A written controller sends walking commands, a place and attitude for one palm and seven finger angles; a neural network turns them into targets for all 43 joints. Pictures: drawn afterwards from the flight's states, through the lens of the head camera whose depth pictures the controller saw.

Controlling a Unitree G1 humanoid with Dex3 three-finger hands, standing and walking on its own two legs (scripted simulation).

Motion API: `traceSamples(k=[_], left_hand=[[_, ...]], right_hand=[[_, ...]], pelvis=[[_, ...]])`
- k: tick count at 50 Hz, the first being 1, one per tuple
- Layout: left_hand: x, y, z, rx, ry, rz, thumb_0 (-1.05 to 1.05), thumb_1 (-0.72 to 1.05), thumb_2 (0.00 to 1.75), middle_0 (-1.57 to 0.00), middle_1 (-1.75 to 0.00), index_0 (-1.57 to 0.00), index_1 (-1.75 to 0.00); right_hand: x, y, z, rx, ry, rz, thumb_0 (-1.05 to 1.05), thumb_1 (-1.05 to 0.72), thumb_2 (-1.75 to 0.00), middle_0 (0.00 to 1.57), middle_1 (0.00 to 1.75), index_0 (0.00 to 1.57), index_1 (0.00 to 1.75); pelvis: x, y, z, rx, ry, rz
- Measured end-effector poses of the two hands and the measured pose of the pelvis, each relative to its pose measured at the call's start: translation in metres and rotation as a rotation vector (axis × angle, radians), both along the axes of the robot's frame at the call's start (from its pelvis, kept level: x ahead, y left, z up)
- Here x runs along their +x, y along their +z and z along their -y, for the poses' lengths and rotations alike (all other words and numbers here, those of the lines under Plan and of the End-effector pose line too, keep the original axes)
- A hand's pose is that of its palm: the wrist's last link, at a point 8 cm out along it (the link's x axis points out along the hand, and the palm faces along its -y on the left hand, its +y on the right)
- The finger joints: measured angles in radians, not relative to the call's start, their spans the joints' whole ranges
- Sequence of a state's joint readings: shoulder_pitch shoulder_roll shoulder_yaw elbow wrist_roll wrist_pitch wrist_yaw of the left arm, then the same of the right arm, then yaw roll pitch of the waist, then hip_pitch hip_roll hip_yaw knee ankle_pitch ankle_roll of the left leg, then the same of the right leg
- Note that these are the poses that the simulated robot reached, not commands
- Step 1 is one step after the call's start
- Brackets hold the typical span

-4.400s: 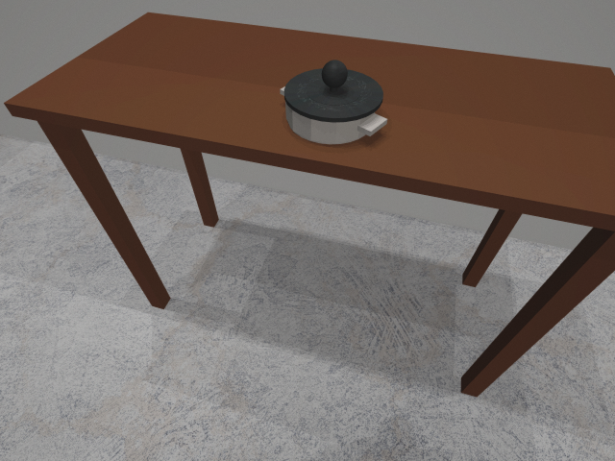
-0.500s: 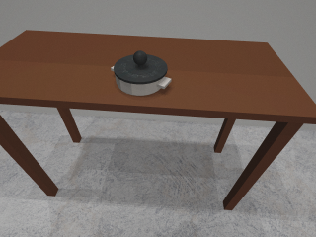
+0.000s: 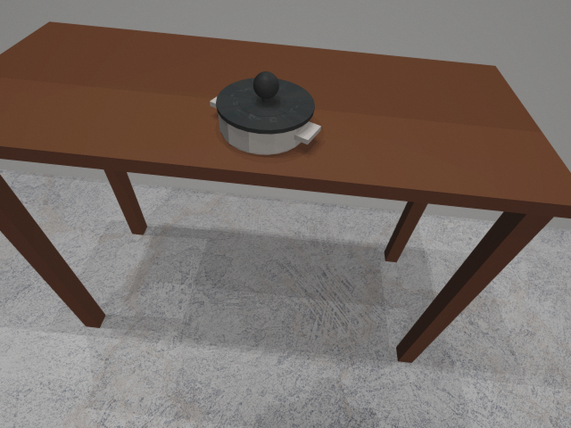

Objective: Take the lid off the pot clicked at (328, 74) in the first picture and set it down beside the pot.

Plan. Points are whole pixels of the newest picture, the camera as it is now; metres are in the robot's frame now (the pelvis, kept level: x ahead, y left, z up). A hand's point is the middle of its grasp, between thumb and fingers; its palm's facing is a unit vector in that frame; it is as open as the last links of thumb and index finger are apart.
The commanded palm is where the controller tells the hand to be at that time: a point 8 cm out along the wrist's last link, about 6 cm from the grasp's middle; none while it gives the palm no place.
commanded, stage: look again from close up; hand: left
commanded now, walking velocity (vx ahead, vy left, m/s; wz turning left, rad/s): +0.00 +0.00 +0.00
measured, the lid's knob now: (266, 85) +0.63 +0.08 +0.17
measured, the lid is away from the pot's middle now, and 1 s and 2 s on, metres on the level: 0.00 0.00 0.00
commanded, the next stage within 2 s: shuffle to correct the standing spot in 0.14 s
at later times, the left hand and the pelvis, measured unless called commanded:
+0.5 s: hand out of the picture -0.02 +0.15 -0.18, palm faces +0.06 -0.99 -0.14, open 7.3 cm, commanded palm none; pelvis +0.02 -0.01 +0.00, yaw +0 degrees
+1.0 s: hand out of the picture +0.05 +0.14 -0.19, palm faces +0.08 -0.99 -0.12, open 7.3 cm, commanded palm none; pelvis +0.14 +0.00 -0.02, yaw -1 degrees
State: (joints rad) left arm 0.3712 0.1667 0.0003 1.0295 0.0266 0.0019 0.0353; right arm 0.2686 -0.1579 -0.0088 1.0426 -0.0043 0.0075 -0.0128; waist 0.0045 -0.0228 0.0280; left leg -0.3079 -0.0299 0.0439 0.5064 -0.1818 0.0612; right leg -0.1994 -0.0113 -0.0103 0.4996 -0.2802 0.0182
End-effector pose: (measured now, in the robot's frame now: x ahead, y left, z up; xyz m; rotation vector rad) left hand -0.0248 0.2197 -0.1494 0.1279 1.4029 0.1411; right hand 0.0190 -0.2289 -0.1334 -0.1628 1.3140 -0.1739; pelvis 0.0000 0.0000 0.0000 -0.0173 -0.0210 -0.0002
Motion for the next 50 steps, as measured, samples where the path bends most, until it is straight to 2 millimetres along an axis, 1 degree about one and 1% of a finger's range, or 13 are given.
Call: traceSamples(k=[8,15,19,24,28,32,36,39,42,44,47,49,50], left_hand=[[-0.008,-0.001,0.007,-0.012,0.010,-0.015,0.00,0.91,0.89,-0.19,-0.30,-0.20,-0.30],[-0.005,-0.001,0.013,-0.020,0.014,-0.005,0.00,0.91,0.89,-0.19,-0.30,-0.20,-0.30],[-0.002,-0.001,0.016,-0.025,0.020,-0.001,0.00,0.91,0.89,-0.19,-0.30,-0.20,-0.30],[0.002,-0.002,0.017,-0.032,0.034,-0.011,0.00,0.91,0.89,-0.19,-0.30,-0.20,-0.30],[0.009,-0.004,0.018,-0.033,0.039,-0.028,0.00,0.91,0.89,-0.19,-0.30,-0.20,-0.30],[0.023,-0.003,0.020,-0.025,0.039,-0.035,0.00,0.91,0.89,-0.19,-0.30,-0.20,-0.30],[0.044,0.000,0.027,-0.011,0.041,-0.022,0.00,0.91,0.89,-0.19,-0.30,-0.20,-0.30],[0.059,0.001,0.032,-0.003,0.062,0.004,0.00,0.91,0.89,-0.19,-0.30,-0.20,-0.30],[0.064,0.003,0.036,-0.002,0.092,0.009,0.00,0.91,0.89,-0.19,-0.30,-0.20,-0.30],[0.062,0.003,0.038,-0.007,0.104,-0.023,0.00,0.91,0.89,-0.19,-0.30,-0.20,-0.30],[0.059,0.000,0.037,-0.035,0.105,-0.105,0.00,0.91,0.89,-0.19,-0.30,-0.20,-0.30],[0.064,-0.008,0.032,-0.054,0.094,-0.150,0.00,0.91,0.89,-0.20,-0.30,-0.20,-0.30],[0.069,-0.013,0.028,-0.060,0.084,-0.165,0.00,0.91,0.89,-0.20,-0.30,-0.20,-0.30]], right_hand=[[-0.007,-0.001,0.000,0.003,-0.008,-0.017,0.01,-0.93,-0.89,0.20,0.30,0.20,0.30],[-0.011,-0.001,0.001,0.007,-0.012,-0.025,0.01,-0.93,-0.89,0.20,0.30,0.20,0.30],[-0.012,-0.002,0.001,0.014,-0.014,-0.034,0.01,-0.92,-0.89,0.20,0.30,0.20,0.30],[-0.008,-0.004,0.000,0.021,-0.023,-0.044,0.01,-0.92,-0.89,0.20,0.30,0.20,0.30],[-0.002,-0.009,0.000,0.025,-0.034,-0.046,0.01,-0.91,-0.89,0.19,0.30,0.20,0.30],[0.008,-0.012,0.000,0.039,-0.045,-0.049,0.01,-0.91,-0.89,0.19,0.30,0.20,0.30],[0.023,-0.015,0.005,0.053,-0.046,-0.058,0.01,-0.92,-0.89,0.20,0.30,0.20,0.30],[0.039,-0.017,0.011,0.054,-0.026,-0.070,0.01,-0.92,-0.89,0.20,0.30,0.20,0.30],[0.071,-0.014,0.018,0.034,0.013,-0.064,0.01,-0.93,-0.89,0.20,0.30,0.20,0.30],[0.102,-0.011,0.020,0.021,0.030,-0.025,0.02,-0.93,-0.89,0.20,0.30,0.20,0.30],[0.157,-0.005,0.017,0.008,0.044,0.085,0.02,-0.92,-0.89,0.19,0.30,0.20,0.30],[0.189,-0.006,0.012,-0.008,0.047,0.175,0.01,-0.92,-0.89,0.19,0.30,0.20,0.30],[0.200,-0.006,0.011,-0.018,0.044,0.211,0.01,-0.92,-0.89,0.19,0.30,0.20,0.30]], pelvis=[[-0.001,0.000,0.002,0.000,0.002,-0.002],[0.000,0.001,0.005,0.001,0.003,-0.002],[0.005,0.001,0.007,0.004,0.004,-0.008],[0.015,-0.001,0.009,0.006,0.000,-0.020],[0.027,-0.005,0.010,0.007,-0.002,-0.023],[0.044,-0.006,0.013,0.018,-0.005,-0.034],[0.060,-0.006,0.021,0.022,-0.004,-0.047],[0.074,-0.007,0.025,0.014,0.010,-0.052],[0.090,-0.006,0.024,0.019,0.015,-0.047],[0.100,-0.005,0.020,0.025,0.007,-0.042],[0.118,-0.007,0.013,0.032,0.000,-0.030],[0.131,-0.015,0.006,0.023,-0.010,-0.018],[0.136,-0.020,0.003,0.021,-0.017,-0.012]])
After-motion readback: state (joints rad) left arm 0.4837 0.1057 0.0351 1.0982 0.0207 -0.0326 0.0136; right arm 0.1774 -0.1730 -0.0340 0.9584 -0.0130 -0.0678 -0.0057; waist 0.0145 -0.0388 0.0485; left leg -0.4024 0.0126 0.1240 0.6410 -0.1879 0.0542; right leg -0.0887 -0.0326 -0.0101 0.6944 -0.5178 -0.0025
